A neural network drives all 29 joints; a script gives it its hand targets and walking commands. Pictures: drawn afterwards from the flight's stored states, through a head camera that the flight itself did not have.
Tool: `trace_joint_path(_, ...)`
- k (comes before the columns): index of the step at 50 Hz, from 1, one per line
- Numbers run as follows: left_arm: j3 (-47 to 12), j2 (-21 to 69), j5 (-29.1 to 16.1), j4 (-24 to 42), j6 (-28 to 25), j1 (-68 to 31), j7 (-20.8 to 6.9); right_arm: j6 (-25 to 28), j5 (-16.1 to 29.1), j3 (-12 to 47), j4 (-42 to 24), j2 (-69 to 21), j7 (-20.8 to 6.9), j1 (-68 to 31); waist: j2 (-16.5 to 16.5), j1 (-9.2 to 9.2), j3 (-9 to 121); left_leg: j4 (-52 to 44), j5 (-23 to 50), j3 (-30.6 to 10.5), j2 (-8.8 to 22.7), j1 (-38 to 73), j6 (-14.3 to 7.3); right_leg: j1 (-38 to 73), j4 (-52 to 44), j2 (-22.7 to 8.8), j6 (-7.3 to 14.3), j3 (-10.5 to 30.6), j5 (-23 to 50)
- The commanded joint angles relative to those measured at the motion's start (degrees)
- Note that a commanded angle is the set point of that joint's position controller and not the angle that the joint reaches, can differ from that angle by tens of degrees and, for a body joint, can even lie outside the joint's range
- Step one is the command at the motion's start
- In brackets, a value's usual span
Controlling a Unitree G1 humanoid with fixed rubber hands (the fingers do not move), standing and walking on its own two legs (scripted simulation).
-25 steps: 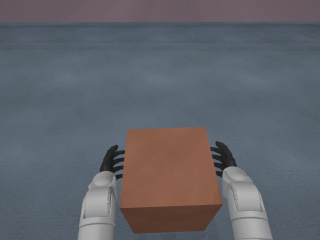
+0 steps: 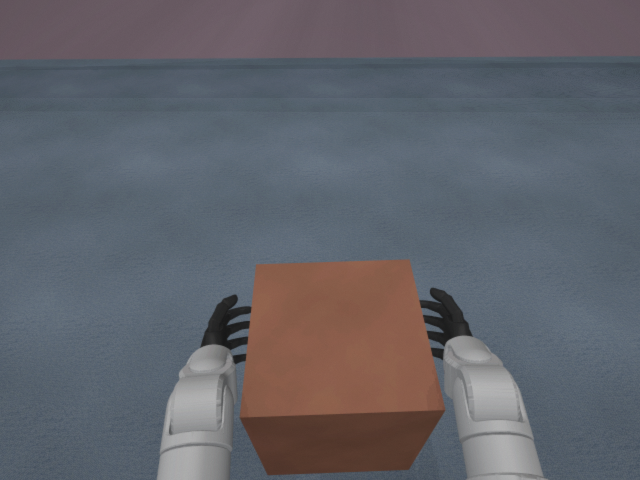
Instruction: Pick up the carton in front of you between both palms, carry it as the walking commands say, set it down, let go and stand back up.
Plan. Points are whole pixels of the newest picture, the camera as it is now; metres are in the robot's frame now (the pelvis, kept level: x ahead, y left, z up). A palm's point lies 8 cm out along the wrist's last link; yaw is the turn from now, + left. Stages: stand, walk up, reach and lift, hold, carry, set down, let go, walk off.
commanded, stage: carry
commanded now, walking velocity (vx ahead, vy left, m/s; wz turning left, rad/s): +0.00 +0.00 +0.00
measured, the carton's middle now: (335, 371) +0.30 +0.00 -0.04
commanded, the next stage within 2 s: hold in 0.94 s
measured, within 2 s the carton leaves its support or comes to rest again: neither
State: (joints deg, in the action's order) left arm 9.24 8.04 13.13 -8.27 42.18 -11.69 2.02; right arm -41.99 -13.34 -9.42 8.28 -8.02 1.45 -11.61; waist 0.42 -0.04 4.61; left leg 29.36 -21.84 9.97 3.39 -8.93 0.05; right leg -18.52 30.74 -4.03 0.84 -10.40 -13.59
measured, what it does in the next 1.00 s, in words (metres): stands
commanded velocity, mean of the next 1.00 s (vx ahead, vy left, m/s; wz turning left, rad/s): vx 0.00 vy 0.00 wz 0.00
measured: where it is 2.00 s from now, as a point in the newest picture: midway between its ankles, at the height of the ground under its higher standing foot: outside the picture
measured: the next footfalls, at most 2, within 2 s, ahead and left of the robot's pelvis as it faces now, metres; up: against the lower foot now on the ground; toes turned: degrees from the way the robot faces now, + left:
none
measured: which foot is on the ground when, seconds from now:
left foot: down 0.00-1.00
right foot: down 0.00-1.00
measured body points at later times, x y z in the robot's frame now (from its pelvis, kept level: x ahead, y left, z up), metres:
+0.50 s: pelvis -0.03 +0.01 +0.00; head -0.05 +0.00 +0.45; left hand +0.27 +0.16 +0.03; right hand +0.27 -0.15 +0.03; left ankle -0.07 +0.10 -0.73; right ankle +0.03 -0.11 -0.73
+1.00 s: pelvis -0.04 +0.01 +0.00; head -0.05 +0.01 +0.45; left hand +0.26 +0.17 +0.03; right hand +0.26 -0.14 +0.03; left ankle -0.07 +0.10 -0.73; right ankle +0.03 -0.12 -0.73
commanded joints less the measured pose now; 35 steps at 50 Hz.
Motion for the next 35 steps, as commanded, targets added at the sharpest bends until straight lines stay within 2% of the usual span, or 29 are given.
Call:
trace_joint_path(1,-31.1,50.3,-13.6,2.8,-2.1,-25.3,-13.1,1.9,13.6,31.3,-2.7,-49.6,-12.9,-25.5,-0.4,0.05,13.3,-4.8,16.9,-4.7,6.0,-0.6,-0.7,8.8,-3.0,-5.8,0.7,5.9,17.5)
trace_joint_path(13,-30.6,51.7,-13.7,1.6,-2.1,-27.1,-13.6,2.0,13.5,30.9,-1.6,-51.1,-13.3,-27.0,-0.5,0.02,13.0,-6.0,11.7,-5.2,5.9,-2.9,-1.1,7.9,-4.4,-5.9,0.4,6.3,13.6)
trace_joint_path(35,-30.7,51.7,-13.6,1.9,-2.1,-26.6,-13.7,2.0,13.7,31.2,-2.1,-51.2,-13.3,-26.7,-0.4,0.10,14.1,-5.2,12.8,-5.7,5.9,-4.0,-1.5,7.3,-4.0,-5.9,0.1,6.3,14.0)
